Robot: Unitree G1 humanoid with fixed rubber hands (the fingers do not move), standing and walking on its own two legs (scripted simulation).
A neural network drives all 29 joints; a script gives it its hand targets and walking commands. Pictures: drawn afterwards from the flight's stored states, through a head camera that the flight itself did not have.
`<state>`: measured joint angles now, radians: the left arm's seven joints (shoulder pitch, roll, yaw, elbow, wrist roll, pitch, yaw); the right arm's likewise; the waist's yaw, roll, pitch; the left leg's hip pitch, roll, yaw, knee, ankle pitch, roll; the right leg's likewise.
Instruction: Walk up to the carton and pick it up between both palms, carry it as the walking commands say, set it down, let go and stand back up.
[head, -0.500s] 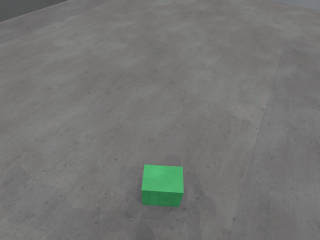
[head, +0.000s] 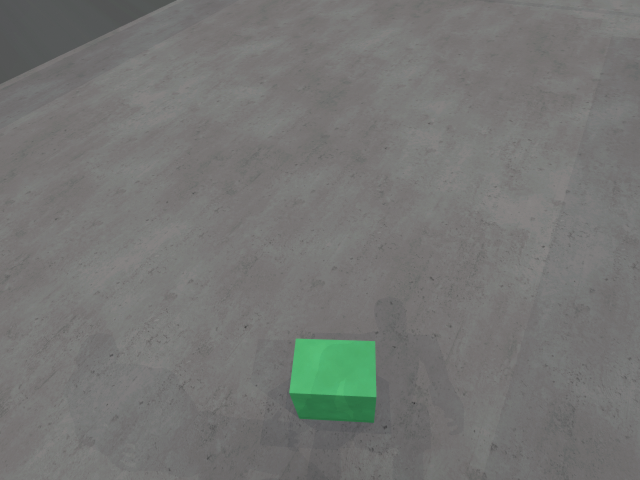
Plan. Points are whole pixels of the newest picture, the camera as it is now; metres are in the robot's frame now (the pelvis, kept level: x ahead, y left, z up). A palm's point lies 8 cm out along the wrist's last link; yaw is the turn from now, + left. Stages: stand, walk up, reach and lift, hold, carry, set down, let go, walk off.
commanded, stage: walk up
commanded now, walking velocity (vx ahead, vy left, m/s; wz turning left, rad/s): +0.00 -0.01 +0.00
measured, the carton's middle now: (335, 381) +0.50 +0.04 -0.66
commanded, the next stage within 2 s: stand in 1.72 s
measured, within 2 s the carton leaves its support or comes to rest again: neither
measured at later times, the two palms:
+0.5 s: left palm out of the picture -0.04 +0.29 -0.12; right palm out of the picture +0.06 -0.20 -0.13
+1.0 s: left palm (111, 463) +0.19 +0.35 -0.14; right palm out of the picture +0.10 -0.14 -0.11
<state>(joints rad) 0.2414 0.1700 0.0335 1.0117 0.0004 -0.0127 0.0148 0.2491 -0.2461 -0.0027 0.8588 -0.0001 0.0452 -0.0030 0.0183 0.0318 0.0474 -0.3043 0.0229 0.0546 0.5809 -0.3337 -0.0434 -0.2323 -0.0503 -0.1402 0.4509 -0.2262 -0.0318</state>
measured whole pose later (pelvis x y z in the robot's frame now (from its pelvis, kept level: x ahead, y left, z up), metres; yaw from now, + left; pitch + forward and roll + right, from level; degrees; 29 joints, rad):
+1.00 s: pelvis +0.11 +0.11 +0.01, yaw +0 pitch +1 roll -3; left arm 0.16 0.23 0.04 1.00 0.00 0.03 -0.03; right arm 0.41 -0.22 0.00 0.90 0.00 -0.05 0.00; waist -0.03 0.00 0.03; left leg -0.12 0.11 0.08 0.40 -0.29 -0.01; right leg -0.42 -0.08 -0.06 0.85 -0.33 0.05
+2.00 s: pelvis +0.13 +0.10 +0.00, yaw -1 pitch -1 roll -1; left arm 0.28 0.17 0.02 1.09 0.00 0.00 0.02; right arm 0.36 -0.22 0.00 0.93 0.00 -0.01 -0.02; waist 0.00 0.03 0.03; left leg -0.19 0.04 0.08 0.50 -0.30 0.00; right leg -0.27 -0.05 -0.09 0.44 -0.16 0.01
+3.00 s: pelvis +0.09 +0.08 -0.06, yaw +4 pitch +17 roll +0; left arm -0.23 0.20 0.08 0.65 0.00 0.16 -0.06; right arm -0.09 -0.22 -0.08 0.61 0.00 0.17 -0.02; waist -0.03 0.01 0.03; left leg -0.86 0.02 -0.02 0.95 -0.40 -0.03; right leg -0.92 -0.03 -0.04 0.91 -0.30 -0.01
